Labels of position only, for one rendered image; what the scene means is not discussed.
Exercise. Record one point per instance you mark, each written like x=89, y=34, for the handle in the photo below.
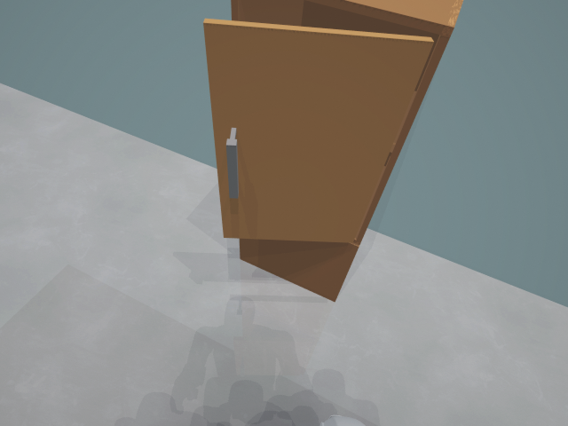
x=232, y=165

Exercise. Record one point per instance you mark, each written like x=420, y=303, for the cupboard door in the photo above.
x=316, y=112

